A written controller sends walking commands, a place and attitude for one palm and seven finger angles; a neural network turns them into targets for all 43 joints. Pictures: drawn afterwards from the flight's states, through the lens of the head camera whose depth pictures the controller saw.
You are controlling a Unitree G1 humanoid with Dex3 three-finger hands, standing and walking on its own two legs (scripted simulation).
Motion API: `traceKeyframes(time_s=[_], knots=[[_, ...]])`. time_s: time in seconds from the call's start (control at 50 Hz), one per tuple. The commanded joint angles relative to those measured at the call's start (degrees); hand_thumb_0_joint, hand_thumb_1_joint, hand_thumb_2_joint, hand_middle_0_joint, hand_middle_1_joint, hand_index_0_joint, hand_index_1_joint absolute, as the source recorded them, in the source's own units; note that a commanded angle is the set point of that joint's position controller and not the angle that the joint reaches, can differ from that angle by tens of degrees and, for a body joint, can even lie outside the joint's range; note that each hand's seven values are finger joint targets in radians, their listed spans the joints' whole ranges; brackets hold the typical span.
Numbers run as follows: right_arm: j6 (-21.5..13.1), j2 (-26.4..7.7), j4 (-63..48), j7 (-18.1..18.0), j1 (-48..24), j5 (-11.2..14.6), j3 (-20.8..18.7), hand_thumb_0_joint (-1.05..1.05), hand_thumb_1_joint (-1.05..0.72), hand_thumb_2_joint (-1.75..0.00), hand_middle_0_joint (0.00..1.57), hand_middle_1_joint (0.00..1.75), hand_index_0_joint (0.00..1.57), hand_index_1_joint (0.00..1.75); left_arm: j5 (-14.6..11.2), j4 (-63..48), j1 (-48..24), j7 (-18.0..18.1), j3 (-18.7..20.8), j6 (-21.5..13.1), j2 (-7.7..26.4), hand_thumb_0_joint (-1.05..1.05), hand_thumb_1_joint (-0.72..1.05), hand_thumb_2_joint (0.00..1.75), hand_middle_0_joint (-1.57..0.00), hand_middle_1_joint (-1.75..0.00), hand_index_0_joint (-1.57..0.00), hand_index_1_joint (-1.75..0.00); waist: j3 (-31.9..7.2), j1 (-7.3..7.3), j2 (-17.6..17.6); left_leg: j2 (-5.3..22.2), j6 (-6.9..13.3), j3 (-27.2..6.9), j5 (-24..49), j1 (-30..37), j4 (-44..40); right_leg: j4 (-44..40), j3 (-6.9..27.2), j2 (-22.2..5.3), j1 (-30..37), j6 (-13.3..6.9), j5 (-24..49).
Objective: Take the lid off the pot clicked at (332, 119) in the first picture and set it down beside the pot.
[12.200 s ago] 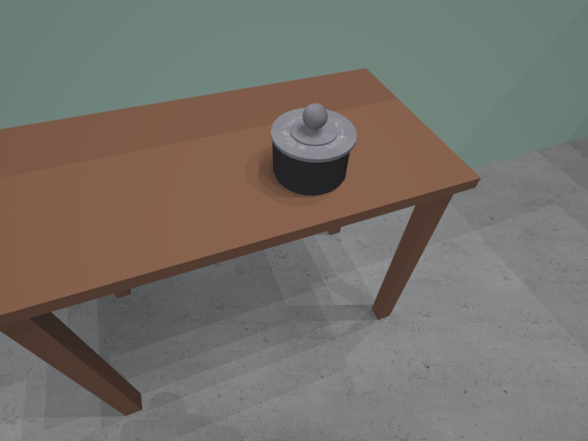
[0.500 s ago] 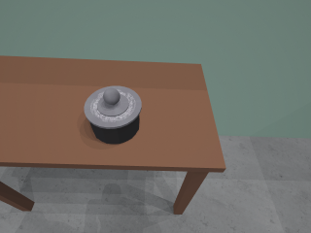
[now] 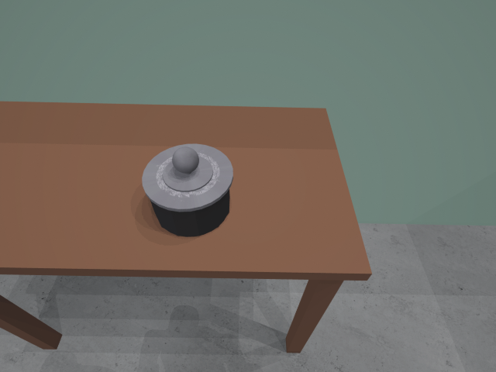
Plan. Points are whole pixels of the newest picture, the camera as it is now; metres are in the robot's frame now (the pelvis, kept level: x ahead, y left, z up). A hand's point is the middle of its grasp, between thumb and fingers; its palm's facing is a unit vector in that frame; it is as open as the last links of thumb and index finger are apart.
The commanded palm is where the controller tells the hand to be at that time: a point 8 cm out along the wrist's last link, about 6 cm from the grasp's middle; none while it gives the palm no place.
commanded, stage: look again from close up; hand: left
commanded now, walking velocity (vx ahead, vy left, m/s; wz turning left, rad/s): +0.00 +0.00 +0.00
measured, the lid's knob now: (185, 160) +0.45 +0.14 +0.09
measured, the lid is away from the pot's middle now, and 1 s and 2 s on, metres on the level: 0.00 0.00 0.00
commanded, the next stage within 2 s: lift the closed hand beside the body in 0.60 s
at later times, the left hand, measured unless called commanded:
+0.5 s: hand out of the picture +0.01 +0.17 -0.17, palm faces +0.01 -0.98 -0.19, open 7.3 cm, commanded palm none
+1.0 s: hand out of the picture +0.12 +0.17 -0.06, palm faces +0.14 -0.94 -0.31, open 5.6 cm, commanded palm +0.08 +0.23 -0.03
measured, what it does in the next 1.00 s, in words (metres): stands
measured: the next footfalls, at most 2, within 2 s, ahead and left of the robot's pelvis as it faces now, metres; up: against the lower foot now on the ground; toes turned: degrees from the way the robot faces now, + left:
none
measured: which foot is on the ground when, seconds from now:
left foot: down 0.00-1.00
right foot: down 0.00-1.00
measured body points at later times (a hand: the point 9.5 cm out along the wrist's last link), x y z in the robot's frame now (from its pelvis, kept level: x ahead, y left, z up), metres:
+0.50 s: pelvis +0.01 -0.01 +0.01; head +0.03 +0.00 +0.45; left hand +0.01 +0.22 -0.15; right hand +0.03 -0.24 -0.15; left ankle -0.01 +0.11 -0.73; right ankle -0.06 -0.11 -0.73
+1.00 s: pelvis -0.02 -0.02 +0.01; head -0.01 -0.04 +0.45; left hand +0.11 +0.22 -0.03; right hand +0.16 -0.27 -0.09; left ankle +0.00 +0.11 -0.73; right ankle -0.06 -0.11 -0.73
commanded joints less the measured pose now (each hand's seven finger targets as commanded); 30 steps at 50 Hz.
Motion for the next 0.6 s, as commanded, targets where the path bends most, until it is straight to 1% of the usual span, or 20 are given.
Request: traceKeyframes(time_s=[0.0, 0.02, 0.06, 0.08, 0.12, 0.14, 0.16, 0.18, 0.2, 0.24, 0.26, 0.28, 0.36, 0.38, 0.42, 0.44, 0.48, 0.52, 0.56, 0.58], knots=[[-1.09, -5.44, -2.55, 0.16, 2.01, -0.05, -0.97, 0.00, -0.90, -0.90, 0.20, 0.30, 0.20, 0.30, -0.31, -2.71, 4.18, 0.29, 0.80, -0.33, 5.50, 0.00, 0.90, 0.90, -0.20, -0.30, -0.20, -0.30, 2.86, 0.63, 0.29, 5.99, 1.76, -7.03, 15.09, 1.28, -6.93, -5.38, 4.47, -4.76, -3.77, -1.94, 11.28], [-1.15, -5.51, -2.60, 0.16, 1.71, -0.07, -0.99, 0.00, -0.90, -0.90, 0.20, 0.30, 0.20, 0.30, -0.24, -2.85, 4.39, 0.33, 0.83, -0.34, 5.44, 0.00, 0.90, 0.90, -0.20, -0.30, -0.20, -0.30, 2.43, 0.68, -0.11, 5.92, 1.82, -7.16, 15.96, 1.91, -6.94, -5.38, 4.82, -4.79, -3.58, -1.93, 11.95], [-1.24, -5.64, -2.53, 0.15, 1.51, 0.04, -0.86, 0.00, -0.90, -0.90, 0.20, 0.30, 0.20, 0.30, -0.28, -3.03, 4.49, 0.36, 0.77, -0.48, 5.86, 0.00, 0.90, 0.90, -0.20, -0.30, -0.20, -0.30, 1.15, 0.56, 0.56, 5.90, 1.65, -6.66, 17.90, 3.27, -6.70, -5.57, 5.06, -5.28, -2.86, -1.87, 14.04], [-1.39, -5.68, -2.50, 0.12, 1.54, 0.02, -0.87, 0.00, -0.90, -0.90, 0.20, 0.30, 0.20, 0.30, -0.35, -3.10, 4.27, 0.17, 0.94, -0.38, 6.38, 0.00, 0.90, 0.90, -0.20, -0.30, -0.20, -0.30, 0.37, 0.78, 1.36, 6.07, 1.70, -6.71, 18.88, 4.14, -7.14, -5.32, 4.59, -5.18, -2.54, -1.73, 14.41], [-1.32, -5.91, -2.51, 0.07, 1.21, 0.09, -0.89, 0.00, -0.90, -0.90, 0.20, 0.30, 0.20, 0.30, -0.31, -3.26, 4.42, 0.25, 0.87, -0.37, 6.30, 0.00, 0.90, 0.90, -0.20, -0.30, -0.20, -0.30, 0.62, 0.79, 0.34, 6.05, 1.69, -6.78, 19.61, 4.00, -6.87, -5.70, 4.75, -5.40, -2.35, -1.57, 14.89], [-1.34, -5.82, -2.41, 0.07, 1.05, 0.14, -0.88, 0.00, -0.90, -0.90, 0.20, 0.30, 0.20, 0.30, -0.31, -3.12, 4.59, 0.25, 0.80, -0.52, 6.26, 0.00, 0.90, 0.90, -0.20, -0.30, -0.20, -0.30, 0.11, 0.77, -0.59, 5.93, 1.56, -6.53, 19.96, 4.60, -6.63, -5.99, 5.06, -5.79, -2.00, -1.60, 16.56], [-1.34, -5.80, -2.21, 0.06, 1.14, 0.18, -0.85, 0.00, -0.90, -0.90, 0.20, 0.30, 0.20, 0.30, -0.32, -3.14, 4.68, 0.27, 0.76, -0.62, 6.37, 0.00, 0.90, 0.90, -0.20, -0.30, -0.20, -0.30, -0.24, 0.61, -0.54, 5.90, 1.39, -6.21, 20.18, 5.04, -6.61, -6.14, 5.22, -6.10, -1.72, -1.65, 18.02], [-1.38, -5.64, -2.14, 0.05, 1.06, 0.21, -0.81, 0.00, -0.90, -0.90, 0.20, 0.30, 0.20, 0.30, -0.41, -3.15, 4.30, 0.12, 0.84, -0.53, 6.83, 0.00, 0.90, 0.90, -0.20, -0.30, -0.20, -0.30, 0.20, 0.73, -0.28, 5.95, 1.37, -6.16, 20.15, 5.08, -7.02, -6.13, 4.93, -5.98, -1.73, -1.63, 18.36], [-1.30, -5.92, -2.13, 0.03, 1.01, 0.22, -0.83, 0.00, -0.90, -0.90, 0.20, 0.30, 0.20, 0.30, -0.37, -3.25, 4.29, 0.16, 0.81, -0.52, 6.70, 0.00, 0.90, 0.90, -0.20, -0.30, -0.20, -0.30, 0.67, 0.65, -0.82, 5.86, 1.33, -6.41, 19.64, 4.59, -6.90, -6.39, 5.17, -6.05, -1.83, -1.58, 18.05], [-1.23, -5.73, -1.72, 0.05, 0.64, 0.23, -0.79, 0.00, -0.90, -0.90, 0.20, 0.30, 0.20, 0.30, -0.37, -2.97, 4.78, 0.18, 0.65, -0.58, 6.45, 0.00, 0.90, 0.90, -0.20, -0.30, -0.20, -0.30, 0.66, 0.66, 0.00, 5.83, 1.24, -6.13, 19.09, 5.32, -7.20, -6.91, 5.46, -6.36, -2.02, -1.57, 18.09], [-1.24, -5.58, -1.63, 0.06, 0.89, 0.26, -0.78, 0.00, -0.90, -0.90, 0.20, 0.30, 0.20, 0.30, -0.34, -2.91, 4.72, 0.20, 0.65, -0.61, 6.50, 0.00, 0.90, 0.90, -0.20, -0.30, -0.20, -0.30, 0.36, 0.52, 0.14, 5.80, 1.21, -6.14, 19.20, 5.40, -7.39, -6.97, 5.53, -6.34, -1.69, -1.61, 18.30], [-1.35, -5.59, -1.46, 0.03, 0.91, 0.29, -0.78, 0.00, -0.90, -0.90, 0.20, 0.30, 0.20, 0.30, -0.39, -2.90, 4.78, 0.05, 0.79, -0.57, 6.91, 0.00, 0.90, 0.90, -0.20, -0.30, -0.20, -0.30, 0.08, 0.71, -0.05, 5.93, 1.29, -6.03, 19.70, 5.75, -7.44, -6.96, 5.08, -6.21, -1.32, -1.57, 18.71], [-1.44, -5.44, -0.64, -0.10, 1.18, 0.37, -0.67, 0.00, -0.90, -0.90, 0.20, 0.30, 0.20, 0.30, -0.39, -2.27, 5.31, 0.17, 0.62, -0.75, 6.34, 0.00, 0.90, 0.90, -0.20, -0.30, -0.20, -0.30, -0.57, 0.61, -0.07, 5.94, 1.18, -6.07, 21.75, 6.50, -7.31, -7.17, 5.25, -6.71, -0.51, -1.57, 21.10], [-1.45, -5.26, -0.48, -0.10, 1.05, 0.43, -0.67, 0.00, -0.90, -0.90, 0.20, 0.30, 0.20, 0.30, -0.46, -2.16, 5.36, 0.08, 0.67, -0.69, 6.62, 0.00, 0.90, 0.90, -0.20, -0.30, -0.20, -0.30, -0.11, 0.80, -0.47, 6.07, 1.25, -6.01, 21.30, 6.47, -7.60, -7.49, 4.88, -6.62, -0.44, -1.50, 20.81], [-1.38, -5.32, -0.22, -0.13, 1.05, 0.40, -0.59, 0.00, -0.90, -0.90, 0.20, 0.30, 0.20, 0.30, -0.43, -1.83, 5.48, 0.10, 0.54, -0.63, 6.28, 0.00, 0.90, 0.90, -0.20, -0.30, -0.20, -0.30, 0.72, 0.77, 0.47, 5.96, 1.12, -6.02, 20.25, 5.91, -7.82, -7.82, 5.22, -6.81, -0.88, -1.55, 19.83], [-1.35, -5.09, -0.02, -0.13, 0.93, 0.42, -0.54, 0.00, -0.90, -0.90, 0.20, 0.30, 0.20, 0.30, -0.43, -1.66, 5.92, 0.13, 0.49, -0.74, 6.06, 0.00, 0.90, 0.90, -0.20, -0.30, -0.20, -0.30, 0.63, 0.78, -0.49, 6.00, 1.13, -6.00, 20.31, 6.34, -7.79, -8.04, 5.30, -6.91, -0.80, -1.56, 20.67], [-1.36, -4.94, 0.42, -0.13, 1.22, 0.48, -0.58, 0.00, -0.90, -0.90, 0.20, 0.30, 0.20, 0.30, -0.45, -1.26, 5.75, 0.01, 0.43, -0.68, 6.26, 0.00, 0.90, 0.90, -0.20, -0.30, -0.20, -0.30, 1.35, 0.81, -0.40, 6.01, 1.17, -5.97, 19.47, 6.06, -8.31, -8.44, 5.05, -6.77, -0.86, -1.51, 19.90], [-1.30, -4.91, 0.61, -0.17, 1.19, 0.43, -0.59, 0.00, -0.90, -0.90, 0.20, 0.30, 0.20, 0.30, -0.48, -0.99, 6.04, 0.06, 0.39, -0.70, 5.84, 0.00, 0.90, 0.90, -0.20, -0.30, -0.20, -0.30, 1.17, 0.71, -0.63, 6.02, 1.03, -5.91, 18.83, 6.32, -8.29, -8.51, 5.35, -6.97, -1.08, -1.58, 19.80], [-1.35, -4.72, 0.90, -0.18, 1.49, 0.49, -0.49, 0.00, -0.90, -0.90, 0.20, 0.30, 0.20, 0.30, -0.42, -0.83, 6.20, 0.08, 0.31, -0.75, 5.65, 0.00, 0.90, 0.90, -0.20, -0.30, -0.20, -0.30, 1.46, 0.67, -0.07, 6.04, 1.06, -5.79, 19.28, 6.30, -8.52, -8.77, 5.50, -6.93, -0.95, -1.55, 20.13], [-1.41, -4.62, 1.11, -0.17, 1.67, 0.52, -0.46, 0.00, -0.90, -0.90, 0.20, 0.30, 0.20, 0.30, -0.50, -0.75, 6.33, -0.03, 0.37, -0.76, 6.04, 0.00, 0.90, 0.90, -0.20, -0.30, -0.20, -0.30, 1.19, 0.90, -0.98, 6.16, 1.12, -5.72, 19.11, 6.27, -8.59, -8.89, 5.04, -6.93, -0.44, -1.51, 20.21]])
